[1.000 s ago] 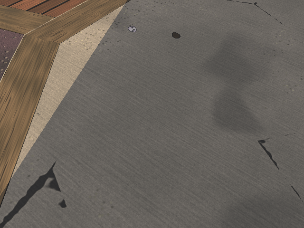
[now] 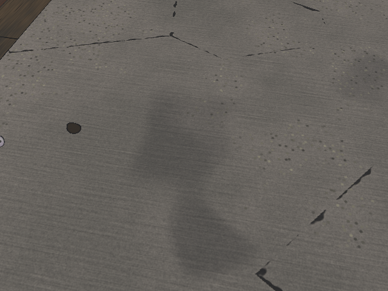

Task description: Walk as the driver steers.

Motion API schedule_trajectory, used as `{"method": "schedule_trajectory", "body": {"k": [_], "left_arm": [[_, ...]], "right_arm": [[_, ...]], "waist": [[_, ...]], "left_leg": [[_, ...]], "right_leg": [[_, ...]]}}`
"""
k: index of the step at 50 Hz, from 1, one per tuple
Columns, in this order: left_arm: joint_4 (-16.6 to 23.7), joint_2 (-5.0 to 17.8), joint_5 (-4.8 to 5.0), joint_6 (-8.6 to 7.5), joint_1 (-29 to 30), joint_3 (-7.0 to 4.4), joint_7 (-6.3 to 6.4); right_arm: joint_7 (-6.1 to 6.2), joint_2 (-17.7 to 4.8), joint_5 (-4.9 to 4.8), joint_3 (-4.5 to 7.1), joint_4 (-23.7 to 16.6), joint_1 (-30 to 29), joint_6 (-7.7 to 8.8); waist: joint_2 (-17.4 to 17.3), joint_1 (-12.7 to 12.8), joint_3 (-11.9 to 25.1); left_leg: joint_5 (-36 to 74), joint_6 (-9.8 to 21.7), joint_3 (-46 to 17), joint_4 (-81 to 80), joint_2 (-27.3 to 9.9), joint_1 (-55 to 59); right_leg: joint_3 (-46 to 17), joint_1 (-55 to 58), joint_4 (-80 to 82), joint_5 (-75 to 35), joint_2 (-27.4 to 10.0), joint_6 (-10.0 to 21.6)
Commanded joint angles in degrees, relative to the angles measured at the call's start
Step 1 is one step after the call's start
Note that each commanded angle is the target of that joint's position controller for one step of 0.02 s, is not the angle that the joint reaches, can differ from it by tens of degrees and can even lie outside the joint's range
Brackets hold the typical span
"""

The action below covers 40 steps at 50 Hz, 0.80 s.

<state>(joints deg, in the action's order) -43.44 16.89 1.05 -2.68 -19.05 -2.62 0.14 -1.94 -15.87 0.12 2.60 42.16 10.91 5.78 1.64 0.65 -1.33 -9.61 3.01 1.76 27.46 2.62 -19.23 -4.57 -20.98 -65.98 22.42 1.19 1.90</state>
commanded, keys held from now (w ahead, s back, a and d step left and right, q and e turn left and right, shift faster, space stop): w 0.38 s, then w+q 0.62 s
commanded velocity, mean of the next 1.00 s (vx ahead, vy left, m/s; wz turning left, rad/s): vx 0.50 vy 0.00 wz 0.22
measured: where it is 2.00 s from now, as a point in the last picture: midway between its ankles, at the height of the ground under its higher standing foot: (153, 161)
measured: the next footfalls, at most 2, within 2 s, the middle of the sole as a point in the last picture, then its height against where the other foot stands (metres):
right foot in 0.40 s outside the picture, level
left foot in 0.94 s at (169, 243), level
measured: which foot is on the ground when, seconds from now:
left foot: down 0.00-0.40, up 0.42-0.92, down 0.94-1.00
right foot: up 0.00-0.38, down 0.40-0.96, up 0.98-1.00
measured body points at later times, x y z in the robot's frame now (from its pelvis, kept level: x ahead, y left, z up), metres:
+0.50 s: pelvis +0.28 -0.06 +0.00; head +0.31 -0.07 +0.45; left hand +0.46 +0.20 -0.08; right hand +0.31 -0.34 -0.14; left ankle +0.14 +0.09 -0.65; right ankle +0.34 -0.15 -0.74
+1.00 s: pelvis +0.54 +0.01 -0.02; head +0.58 +0.03 +0.43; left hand +0.51 +0.30 -0.15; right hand +0.80 -0.18 -0.10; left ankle +0.61 +0.10 -0.73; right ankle +0.39 -0.16 -0.66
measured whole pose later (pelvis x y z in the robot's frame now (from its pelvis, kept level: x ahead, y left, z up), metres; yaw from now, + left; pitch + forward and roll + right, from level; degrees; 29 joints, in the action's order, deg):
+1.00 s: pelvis +0.54 +0.01 -0.02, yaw +17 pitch +1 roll -1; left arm -49.2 16.6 0.5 -3.4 -16.7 -3.4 0.6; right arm -2.5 -16.6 -1.2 3.8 37.8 6.0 2.1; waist -0.7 1.6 -3.9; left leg -10.0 5.6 2.7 36.9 2.5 -28.1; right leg 5.2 -8.2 -57.4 28.4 -2.9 -0.8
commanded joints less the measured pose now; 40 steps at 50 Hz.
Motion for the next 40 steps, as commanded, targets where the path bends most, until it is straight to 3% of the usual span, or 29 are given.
{"method": "schedule_trajectory", "body": {"k": [1, 3, 5, 9, 14, 17, 18, 19, 20, 21, 22, 23, 24, 25, 26, 27, 28, 31, 36, 40], "left_arm": [[5.55, 5.59, -0.39, -1.45, 2.89, -1.74, -0.14], [5.33, 3.87, -0.55, -1.01, 2.64, -1.35, -0.15], [6.59, 2.9, -0.95, -0.98, 6.33, -0.88, -0.09], [7.87, 1.45, -0.76, -1.75, 13.59, -0.17, -0.77], [10.2, 2.16, 0.0, -2.48, 21.04, -0.27, -2.15], [10.22, 3.93, -0.14, -2.77, 19.47, -0.94, -2.72], [9.07, 5.18, -0.37, -2.81, 15.12, -1.67, -2.57], [6.53, 7.67, -0.6, -2.72, 6.93, -3.01, -2.1], [4.82, 11.73, -1.37, -2.54, -3.46, -4.19, -1.39], [3.84, 15.78, -1.43, -2.24, -5.62, -4.94, -1.47], [4.05, 9.7, -0.8, -2.11, -5.99, -3.56, -1.4], [4.05, 7.76, -0.76, -2.22, -2.36, -2.75, -1.19], [4.14, 6.56, -1.06, -2.34, 1.3, -2.3, -1.15], [4.01, 4.94, -1.32, -2.56, 4.06, -1.89, -1.3], [3.87, 3.78, -1.83, -3.03, 5.69, -1.57, -1.38], [3.41, 3.9, -1.9, -3.5, 6.47, -1.78, -1.42], [2.79, 3.74, -1.73, -3.99, 6.85, -1.88, -1.44], [0.84, 5.01, -2.0, -4.57, 6.66, -2.43, -0.98], [-1.09, 6.88, -1.74, -3.99, 5.3, -2.75, -0.02], [-3.57, 8.4, -0.87, -2.46, 0.87, -3.26, 0.35]], "right_arm": [[0.3, -5.8, 0.55, 1.26, -1.86, 3.27, 0.33], [0.42, -6.57, -0.17, 1.43, -1.05, 3.87, 0.64], [0.77, -8.25, -0.43, 1.88, -0.17, 4.77, 0.54], [1.29, -9.46, -0.9, 2.06, 1.43, 7.17, -0.23], [1.56, -10.4, -1.41, 2.27, 4.28, 11.94, -1.46], [2.06, -11.62, -1.54, 2.77, 5.04, 11.61, -2.42], [2.23, -12.07, -1.61, 2.85, 4.92, 10.47, -2.71], [2.37, -10.99, -1.38, 2.38, 4.74, 10.28, -2.93], [2.45, -7.89, -0.07, 0.99, 3.17, 10.58, -2.78], [2.03, -0.87, -0.36, -1.14, 2.34, 18.35, -1.64], [1.75, -7.27, -1.74, 0.29, 3.42, 14.78, -0.78], [1.56, -10.01, -2.95, 1.29, 1.65, 9.2, -0.31], [1.75, -9.43, -2.63, 1.27, 1.14, 6.41, -0.27], [1.85, -8.82, -1.83, 1.49, 1.01, 5.24, -0.61], [1.87, -7.95, -1.69, 1.66, 1.48, 6.71, -1.42], [1.86, -6.65, -1.89, 1.49, 1.86, 8.19, -2.15], [1.89, -5.58, -1.91, 1.38, 2.15, 8.76, -2.82], [2.12, -4.74, -1.62, 1.51, 0.85, 5.52, -3.76], [0.64, -3.06, -1.33, 0.91, -1.6, -2.23, -3.07], [-0.74, -2.3, -1.34, 0.4, -5.4, -9.47, -3.02]], "waist": [[-6.76, -1.33, 2.07], [-7.04, -0.73, 1.9], [-5.95, -1.39, 0.61], [-5.46, -3.88, -0.57], [-5.56, -5.84, -2.45], [-6.42, -3.42, -1.19], [-6.62, -0.53, 1.47], [-5.61, 3.35, 6.96], [0.11, 7.13, 15.73], [15.35, 3.27, 22.88], [9.45, 6.26, 20.93], [6.52, 5.92, 12.01], [2.96, 4.13, 7.85], [2.47, 2.57, 4.51], [3.32, 0.65, 3.4], [4.66, -0.4, 3.19], [3.82, -0.97, 2.39], [1.71, -1.13, -0.25], [0.56, 1.52, -2.18], [-0.42, 4.28, -4.42]], "left_leg": [[1.95, 9.61, -20.74, -15.92, -15.2, 14.73], [7.64, 10.53, -17.03, -17.46, -14.84, 12.69], [11.19, 11.04, -14.26, -19.06, -14.86, 12.2], [13.02, 8.78, -8.07, -19.62, -12.37, 12.02], [12.99, 7.91, -8.31, -17.44, -15.37, 17.56], [21.46, 6.39, -8.55, -12.69, -17.11, 22.04], [30.23, 5.44, -7.09, -7.47, -15.99, 21.84], [34.64, 3.92, -4.82, 2.29, -13.18, 18.84], [20.14, 1.83, -3.2, 19.61, -9.93, 6.77], [-20.15, -1.6, -2.89, 38.89, 0.34, -15.53], [-23.73, -1.31, -9.85, 45.4, -1.87, -22.05], [-18.63, -0.82, -9.3, 45.84, -4.35, -24.96], [-13.49, -1.1, -7.98, 43.46, -6.94, -23.14], [-10.19, -1.61, -7.77, 40.54, -8.36, -21.48], [-7.46, -1.85, -8.23, 39.31, -9.66, -18.15], [-6.27, -2.42, -8.1, 38.62, -10.04, -15.78], [-5.74, -2.92, -8.1, 37.86, -10.3, -15.2], [0.62, -3.91, -9.13, 33.03, -10.26, -19.3], [14.38, -3.25, -5.07, 16.92, -9.07, -18.26], [12.72, -1.47, -2.05, 10.0, -8.32, -21.61]], "right_leg": [[-1.12, -15.92, 1.83, -5.33, -6.62, -0.82], [0.24, -15.46, 5.58, -6.07, -7.14, -1.75], [1.02, -17.32, 11.83, -10.32, -7.71, -2.78], [2.68, -14.4, 26.4, -23.51, -6.49, -3.03], [3.24, -13.35, 34.64, -25.25, -4.6, -1.58], [3.91, -9.49, 37.28, -19.21, -3.32, 0.8], [5.49, -2.77, 38.83, -18.75, -1.75, 2.04], [6.19, 9.35, 39.36, -19.88, -1.17, 3.85], [-4.97, 27.6, 36.91, -21.85, -11.53, 7.68], [-31.13, 45.13, 42.36, -10.16, -24.44, 16.54], [-34.82, 42.8, 46.79, -1.31, -23.79, 15.46], [-25.73, 35.4, 48.2, -3.1, -22.0, 12.74], [-19.14, 27.91, 49.73, -8.0, -19.59, 11.16], [-14.43, 22.06, 51.73, -12.25, -17.56, 10.39], [-10.44, 17.97, 53.92, -14.65, -15.99, 9.57], [-8.35, 15.22, 55.68, -16.45, -15.91, 10.06], [-5.77, 13.45, 56.93, -19.0, -15.73, 10.32], [0.78, 12.77, 58.89, -24.7, -15.32, 9.92], [9.98, 14.99, 59.98, -27.57, -13.46, 7.62], [12.54, 23.41, 57.72, -31.15, -16.13, 7.11]]}}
